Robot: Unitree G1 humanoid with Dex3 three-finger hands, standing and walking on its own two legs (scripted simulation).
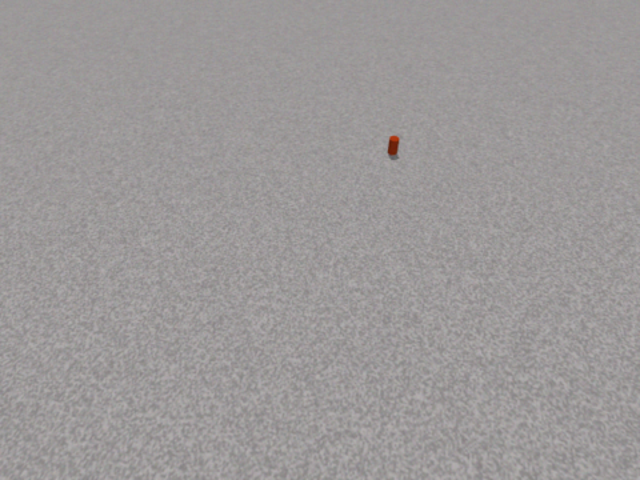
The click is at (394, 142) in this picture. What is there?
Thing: squat round
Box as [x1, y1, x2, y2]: [388, 136, 398, 154]
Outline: 391,136 389,139 388,153 395,154 397,149 398,137
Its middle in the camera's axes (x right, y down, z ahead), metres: +0.39 -0.49 +2.04
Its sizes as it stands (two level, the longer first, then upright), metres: 0.050 0.050 0.089
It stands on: the floor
